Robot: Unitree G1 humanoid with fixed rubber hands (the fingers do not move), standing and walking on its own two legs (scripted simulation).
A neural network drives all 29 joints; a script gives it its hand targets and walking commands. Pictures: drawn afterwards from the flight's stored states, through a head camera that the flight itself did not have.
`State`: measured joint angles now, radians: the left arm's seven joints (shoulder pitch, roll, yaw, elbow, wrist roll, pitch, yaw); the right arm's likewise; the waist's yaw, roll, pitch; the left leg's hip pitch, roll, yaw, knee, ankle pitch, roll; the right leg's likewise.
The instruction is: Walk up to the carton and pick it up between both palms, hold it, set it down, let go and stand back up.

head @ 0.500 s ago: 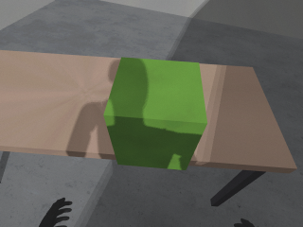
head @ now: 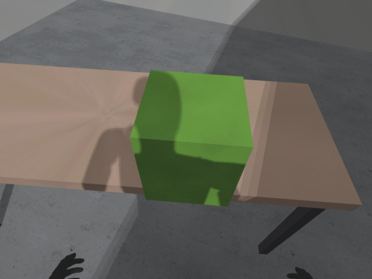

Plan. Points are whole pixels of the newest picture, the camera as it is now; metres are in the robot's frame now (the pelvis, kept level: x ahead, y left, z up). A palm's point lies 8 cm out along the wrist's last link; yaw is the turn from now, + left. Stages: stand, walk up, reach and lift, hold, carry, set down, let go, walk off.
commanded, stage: stand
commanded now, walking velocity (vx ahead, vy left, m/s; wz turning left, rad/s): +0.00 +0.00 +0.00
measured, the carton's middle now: (191, 142) +0.41 -0.01 +0.05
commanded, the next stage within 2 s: none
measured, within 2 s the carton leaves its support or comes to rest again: neither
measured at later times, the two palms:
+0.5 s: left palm out of the picture +0.09 +0.28 -0.11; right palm out of the picture +0.06 -0.27 -0.11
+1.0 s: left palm out of the picture +0.09 +0.29 -0.11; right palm out of the picture +0.06 -0.27 -0.11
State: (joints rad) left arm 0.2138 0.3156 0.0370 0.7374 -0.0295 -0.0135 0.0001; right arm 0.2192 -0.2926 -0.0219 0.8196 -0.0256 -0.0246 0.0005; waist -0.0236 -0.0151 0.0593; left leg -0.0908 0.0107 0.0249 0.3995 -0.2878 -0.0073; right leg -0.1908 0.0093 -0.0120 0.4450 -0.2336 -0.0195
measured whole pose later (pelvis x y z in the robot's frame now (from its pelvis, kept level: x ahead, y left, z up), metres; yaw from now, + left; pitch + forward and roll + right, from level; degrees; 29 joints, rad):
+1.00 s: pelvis -0.02 +0.01 +0.00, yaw +0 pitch -2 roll +0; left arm 0.19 0.33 0.04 0.87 -0.03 -0.02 0.00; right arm 0.18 -0.29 -0.02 0.95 -0.03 -0.02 0.00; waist -0.02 -0.01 0.06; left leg -0.09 0.01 0.02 0.40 -0.27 0.00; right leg -0.17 0.01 -0.01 0.40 -0.19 -0.02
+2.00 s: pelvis -0.02 +0.01 +0.00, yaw +0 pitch -3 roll +0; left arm 0.17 0.33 0.04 0.92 -0.03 -0.02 0.00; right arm 0.16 -0.29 -0.02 0.99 -0.03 -0.02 0.00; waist -0.02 -0.01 0.06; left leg -0.09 0.01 0.02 0.40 -0.26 0.00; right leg -0.16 0.01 -0.01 0.37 -0.16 -0.01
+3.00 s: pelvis -0.02 +0.01 +0.00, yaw +0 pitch -3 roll -1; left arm 0.15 0.33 0.04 0.94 -0.03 -0.02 0.00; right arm 0.15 -0.29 -0.02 1.01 -0.03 -0.02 0.00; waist -0.02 -0.01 0.06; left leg -0.09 0.01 0.02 0.40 -0.26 0.01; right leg -0.15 0.01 -0.01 0.36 -0.16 -0.01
